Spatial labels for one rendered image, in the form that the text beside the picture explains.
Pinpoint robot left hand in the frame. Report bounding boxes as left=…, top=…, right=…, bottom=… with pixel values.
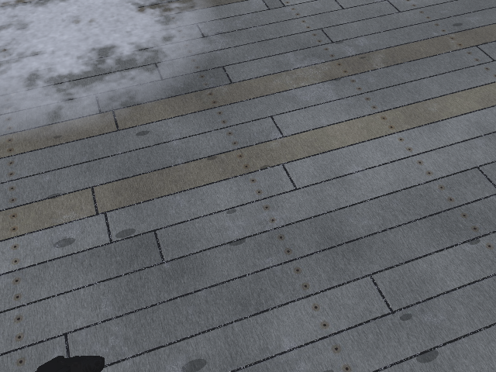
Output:
left=35, top=356, right=105, bottom=372

